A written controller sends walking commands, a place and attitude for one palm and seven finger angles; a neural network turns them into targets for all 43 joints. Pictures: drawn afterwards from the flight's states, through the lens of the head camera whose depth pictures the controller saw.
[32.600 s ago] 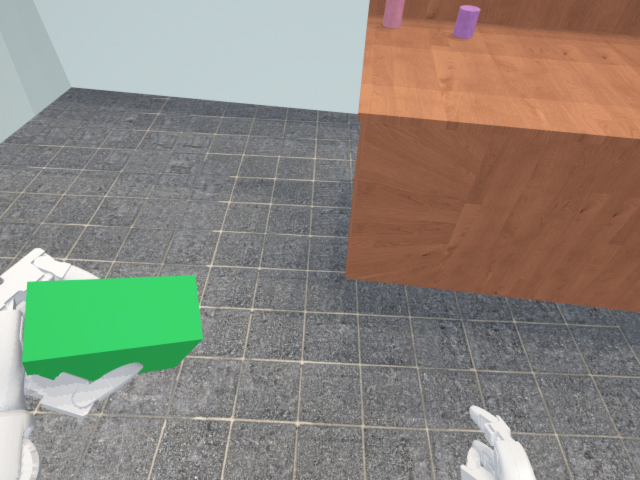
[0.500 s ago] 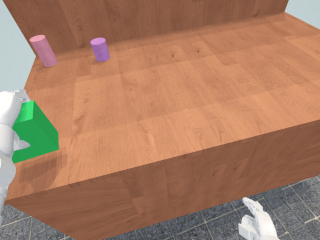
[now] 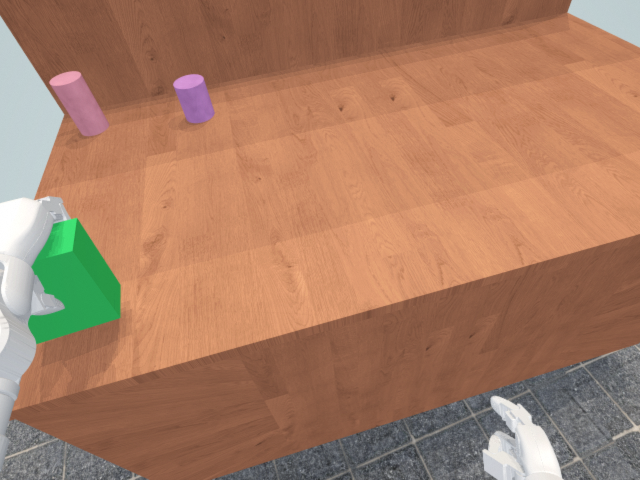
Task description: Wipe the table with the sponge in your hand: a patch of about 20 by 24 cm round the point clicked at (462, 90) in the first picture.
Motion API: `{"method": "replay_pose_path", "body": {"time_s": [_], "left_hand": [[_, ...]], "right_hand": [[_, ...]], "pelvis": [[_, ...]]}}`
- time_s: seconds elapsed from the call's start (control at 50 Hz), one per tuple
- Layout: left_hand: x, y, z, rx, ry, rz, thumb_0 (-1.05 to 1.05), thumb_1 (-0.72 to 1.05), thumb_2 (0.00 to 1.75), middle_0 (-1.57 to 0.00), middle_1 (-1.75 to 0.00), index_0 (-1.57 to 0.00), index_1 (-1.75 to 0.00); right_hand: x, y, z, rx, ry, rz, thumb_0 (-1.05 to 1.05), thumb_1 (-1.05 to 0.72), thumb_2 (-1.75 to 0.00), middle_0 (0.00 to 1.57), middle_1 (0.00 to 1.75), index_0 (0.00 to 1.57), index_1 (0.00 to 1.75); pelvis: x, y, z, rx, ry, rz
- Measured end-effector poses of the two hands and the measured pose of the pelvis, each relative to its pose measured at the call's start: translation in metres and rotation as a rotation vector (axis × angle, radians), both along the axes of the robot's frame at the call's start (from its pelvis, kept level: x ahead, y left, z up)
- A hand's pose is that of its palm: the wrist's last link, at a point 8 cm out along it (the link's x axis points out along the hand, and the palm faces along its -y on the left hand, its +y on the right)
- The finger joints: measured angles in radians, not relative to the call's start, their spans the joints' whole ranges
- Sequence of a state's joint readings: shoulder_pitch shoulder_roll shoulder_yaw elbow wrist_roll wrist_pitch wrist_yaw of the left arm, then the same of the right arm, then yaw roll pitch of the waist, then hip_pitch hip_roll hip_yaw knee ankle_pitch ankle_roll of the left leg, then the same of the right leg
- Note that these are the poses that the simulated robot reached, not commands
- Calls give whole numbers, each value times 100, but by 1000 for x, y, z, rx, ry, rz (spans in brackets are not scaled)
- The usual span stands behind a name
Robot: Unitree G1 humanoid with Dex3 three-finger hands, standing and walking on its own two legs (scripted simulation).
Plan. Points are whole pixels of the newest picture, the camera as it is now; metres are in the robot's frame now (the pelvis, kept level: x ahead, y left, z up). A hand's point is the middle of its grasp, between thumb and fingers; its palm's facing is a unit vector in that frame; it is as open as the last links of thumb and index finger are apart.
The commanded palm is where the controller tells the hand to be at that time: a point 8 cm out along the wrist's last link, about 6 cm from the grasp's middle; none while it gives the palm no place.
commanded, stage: lower the sponge onto the table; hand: left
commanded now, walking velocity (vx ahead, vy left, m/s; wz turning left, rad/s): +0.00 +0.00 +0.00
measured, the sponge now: (56, 295) +0.28 +0.39 +0.09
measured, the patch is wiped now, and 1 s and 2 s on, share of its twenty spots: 0.00 0.05 0.15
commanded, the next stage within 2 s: wipe forward along the first lane in 0.72 s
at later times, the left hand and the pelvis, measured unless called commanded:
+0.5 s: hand (49, 296) +0.26 +0.37 +0.11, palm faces -0.12 -0.03 -0.99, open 10.3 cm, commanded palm +0.26 +0.36 +0.18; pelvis +0.00 +0.00 +0.00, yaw +1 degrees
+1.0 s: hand (60, 285) +0.28 +0.37 +0.11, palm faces -0.04 -0.02 -1.00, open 10.3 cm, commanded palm +0.27 +0.36 +0.16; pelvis +0.00 +0.00 +0.00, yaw +0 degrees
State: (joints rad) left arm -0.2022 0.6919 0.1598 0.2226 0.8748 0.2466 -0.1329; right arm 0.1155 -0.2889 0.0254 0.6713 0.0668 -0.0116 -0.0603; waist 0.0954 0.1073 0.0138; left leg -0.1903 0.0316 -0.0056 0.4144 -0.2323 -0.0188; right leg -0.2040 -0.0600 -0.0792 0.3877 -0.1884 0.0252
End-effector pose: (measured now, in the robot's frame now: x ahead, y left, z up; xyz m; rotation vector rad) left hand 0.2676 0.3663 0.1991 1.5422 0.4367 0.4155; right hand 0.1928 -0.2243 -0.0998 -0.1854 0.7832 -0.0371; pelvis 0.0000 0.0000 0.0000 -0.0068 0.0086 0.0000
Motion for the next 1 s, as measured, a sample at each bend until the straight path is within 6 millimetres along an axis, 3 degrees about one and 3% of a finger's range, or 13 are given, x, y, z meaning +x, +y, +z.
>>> {"method": "replay_pose_path", "body": {"time_s": [0.12,0.22,0.32,0.42,0.52,0.7,1.0], "left_hand": [[-9,-21,-31,-56,137,-115,-1,-52,104,-70,-133,-73,-133],[-11,-33,-25,-23,43,-218,-1,-52,104,-71,-132,-73,-133],[-9,-18,-14,-10,-47,-135,-1,-52,104,-71,-132,-73,-133],[-14,-3,-19,-15,11,-25,-1,-52,104,-71,-133,-73,-133],[-15,-2,-37,-45,105,-34,-1,-52,104,-70,-133,-72,-133],[-2,-9,-34,-20,78,-140,-1,-52,104,-70,-133,-72,-133],[-3,-5,-38,-33,25,-88,0,-53,104,-71,-133,-73,-133]], "right_hand": [[6,2,2,-15,-19,5,1,-91,-90,20,30,21,30],[11,7,9,-33,-43,19,1,-91,-90,20,30,20,30],[14,11,9,-14,-41,28,1,-91,-90,20,30,21,30],[15,9,9,-1,-40,27,1,-91,-90,20,30,21,30],[13,4,8,-25,-35,19,1,-91,-90,20,30,21,30],[-3,-6,3,-54,5,-19,1,-91,-90,20,30,21,30],[-13,-7,-5,-47,48,-23,1,-91,-90,20,30,21,30]], "pelvis": [[3,2,-1,0,-6,8],[4,0,-1,-3,-18,8],[2,-2,0,-5,-15,3],[1,-1,0,-3,-8,5],[1,-1,-1,-3,-8,15],[2,-1,-1,-6,1,7],[1,1,-3,-3,17,7]]}}
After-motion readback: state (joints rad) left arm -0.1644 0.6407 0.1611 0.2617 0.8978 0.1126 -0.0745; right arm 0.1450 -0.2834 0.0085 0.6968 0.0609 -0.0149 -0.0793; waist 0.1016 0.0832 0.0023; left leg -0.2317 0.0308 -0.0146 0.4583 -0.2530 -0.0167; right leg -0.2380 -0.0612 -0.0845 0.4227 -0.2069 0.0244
